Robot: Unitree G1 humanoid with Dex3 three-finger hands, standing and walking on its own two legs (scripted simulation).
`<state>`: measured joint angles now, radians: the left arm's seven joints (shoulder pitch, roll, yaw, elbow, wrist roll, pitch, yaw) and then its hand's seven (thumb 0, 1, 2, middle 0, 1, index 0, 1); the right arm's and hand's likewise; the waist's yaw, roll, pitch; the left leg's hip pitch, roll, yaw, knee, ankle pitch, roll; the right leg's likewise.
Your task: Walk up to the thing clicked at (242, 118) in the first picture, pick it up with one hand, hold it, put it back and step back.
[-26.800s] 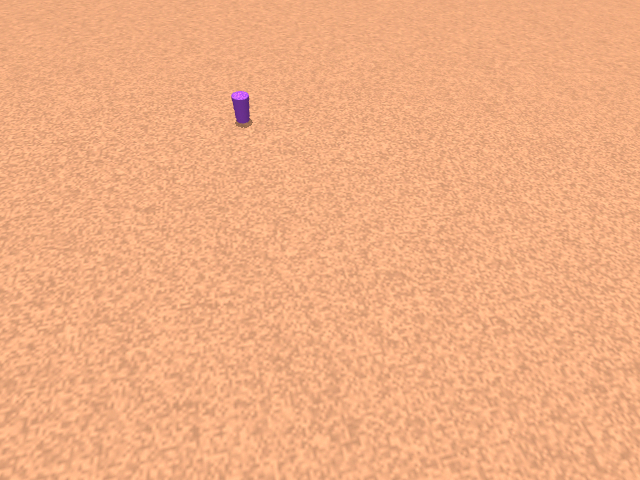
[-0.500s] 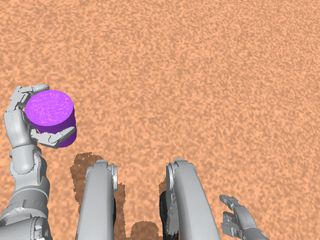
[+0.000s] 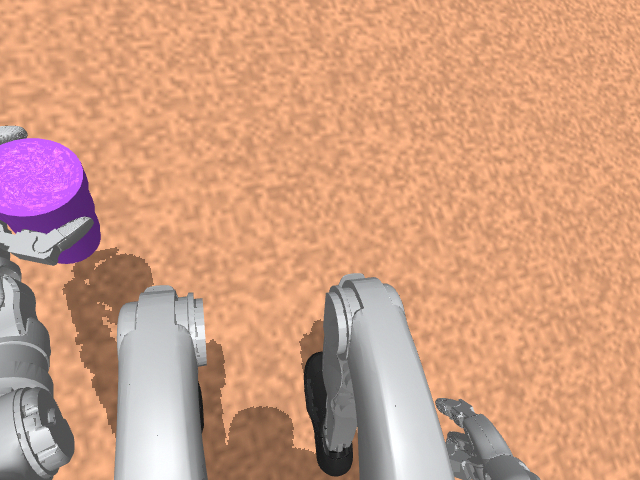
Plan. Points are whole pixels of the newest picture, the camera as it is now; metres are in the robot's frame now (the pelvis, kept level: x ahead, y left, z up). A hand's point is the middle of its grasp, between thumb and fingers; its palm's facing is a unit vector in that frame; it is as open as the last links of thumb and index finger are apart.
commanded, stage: crouch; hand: left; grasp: from the side
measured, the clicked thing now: (53, 211) +0.42 +0.27 -0.11
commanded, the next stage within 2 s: lower in 0.38 s
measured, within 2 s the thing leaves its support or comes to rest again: neither
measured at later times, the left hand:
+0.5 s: hand (49, 212) +0.43 +0.28 -0.14, palm faces +0.32 -0.95 -0.03, open 12.1 cm
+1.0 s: hand (68, 223) +0.43 +0.29 -0.21, palm faces +0.33 -0.94 -0.03, open 12.1 cm
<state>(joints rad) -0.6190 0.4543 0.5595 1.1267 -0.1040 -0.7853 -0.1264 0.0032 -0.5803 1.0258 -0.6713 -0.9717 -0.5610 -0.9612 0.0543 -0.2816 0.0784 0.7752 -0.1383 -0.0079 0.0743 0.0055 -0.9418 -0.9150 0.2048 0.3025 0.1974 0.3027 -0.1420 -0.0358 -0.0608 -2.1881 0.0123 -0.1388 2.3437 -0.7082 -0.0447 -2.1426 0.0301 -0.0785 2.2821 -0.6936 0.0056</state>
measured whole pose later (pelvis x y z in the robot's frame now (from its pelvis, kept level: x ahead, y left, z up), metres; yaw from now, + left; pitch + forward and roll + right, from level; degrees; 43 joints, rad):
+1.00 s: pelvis -0.01 +0.01 -0.06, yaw -6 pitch +21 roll -13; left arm -0.62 0.69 0.60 1.25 -0.10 -0.90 -0.09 -0.01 -0.54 0.97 -0.68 -0.94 -0.58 -0.93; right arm -0.08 -0.34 0.33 0.68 -0.27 0.03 0.11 0.00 -0.94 -0.91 0.21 0.30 0.20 0.30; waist -0.21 -0.18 0.19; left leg -2.24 -0.01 -0.28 2.58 -0.73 -0.04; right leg -2.14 0.06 -0.19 2.41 -0.67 0.04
